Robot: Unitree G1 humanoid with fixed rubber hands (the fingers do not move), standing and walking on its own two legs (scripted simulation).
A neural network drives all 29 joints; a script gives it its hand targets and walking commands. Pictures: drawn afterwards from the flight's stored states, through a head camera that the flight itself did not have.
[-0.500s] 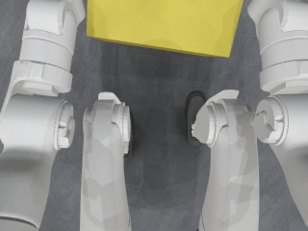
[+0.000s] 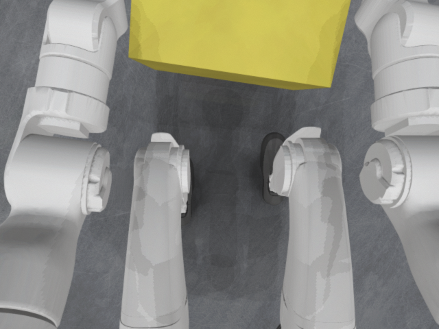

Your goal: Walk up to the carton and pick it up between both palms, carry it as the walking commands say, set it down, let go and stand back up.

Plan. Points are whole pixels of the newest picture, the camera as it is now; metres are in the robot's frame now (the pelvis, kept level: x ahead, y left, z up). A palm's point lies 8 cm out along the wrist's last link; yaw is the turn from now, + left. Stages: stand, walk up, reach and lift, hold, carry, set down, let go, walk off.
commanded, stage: reach and lift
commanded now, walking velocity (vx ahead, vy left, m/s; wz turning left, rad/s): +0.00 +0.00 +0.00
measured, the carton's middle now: out of the picture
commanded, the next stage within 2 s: none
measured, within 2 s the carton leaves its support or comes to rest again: neither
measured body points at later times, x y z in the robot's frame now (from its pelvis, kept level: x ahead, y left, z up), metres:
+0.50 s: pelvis +0.00 +0.00 +0.06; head +0.31 +0.00 +0.38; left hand +0.55 +0.16 -0.02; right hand +0.54 -0.20 -0.02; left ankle +0.14 +0.12 -0.43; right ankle +0.19 -0.14 -0.43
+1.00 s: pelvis +0.00 +0.00 +0.12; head +0.28 +0.00 +0.47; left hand +0.53 +0.16 +0.06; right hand +0.52 -0.20 +0.06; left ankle +0.14 +0.12 -0.43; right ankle +0.19 -0.14 -0.43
